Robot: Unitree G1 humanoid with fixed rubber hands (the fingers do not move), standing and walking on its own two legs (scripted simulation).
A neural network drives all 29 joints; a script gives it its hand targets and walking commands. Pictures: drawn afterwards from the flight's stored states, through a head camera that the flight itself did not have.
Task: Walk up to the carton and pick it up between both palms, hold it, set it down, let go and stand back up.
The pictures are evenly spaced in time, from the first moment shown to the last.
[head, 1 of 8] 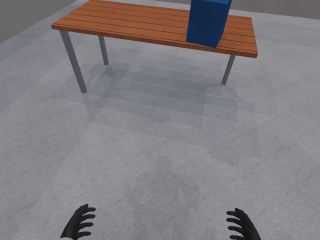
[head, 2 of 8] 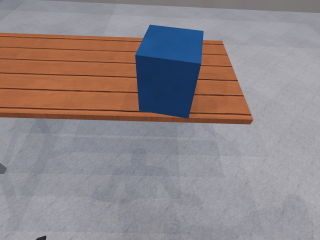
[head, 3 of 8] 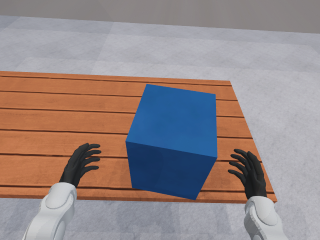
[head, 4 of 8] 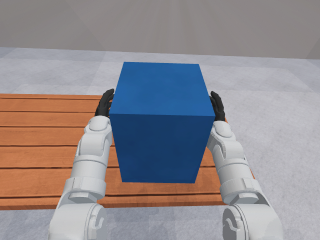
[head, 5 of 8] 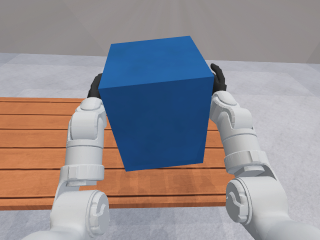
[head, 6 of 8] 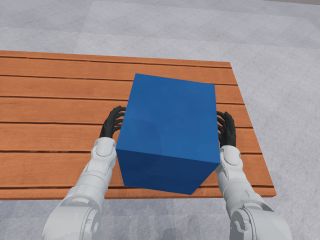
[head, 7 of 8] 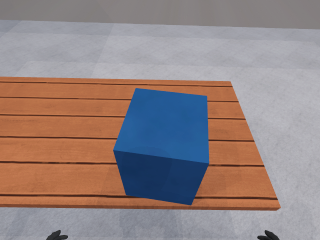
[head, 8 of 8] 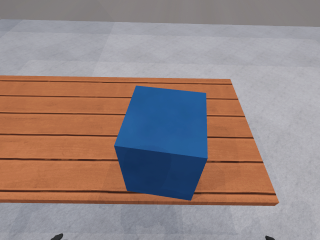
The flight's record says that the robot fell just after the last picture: no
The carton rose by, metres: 0.21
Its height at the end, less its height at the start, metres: +0.00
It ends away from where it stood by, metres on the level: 0.01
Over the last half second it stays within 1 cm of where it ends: yes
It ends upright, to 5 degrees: yes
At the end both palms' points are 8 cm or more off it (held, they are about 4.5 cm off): yes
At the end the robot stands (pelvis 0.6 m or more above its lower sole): yes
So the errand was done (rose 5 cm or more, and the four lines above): yes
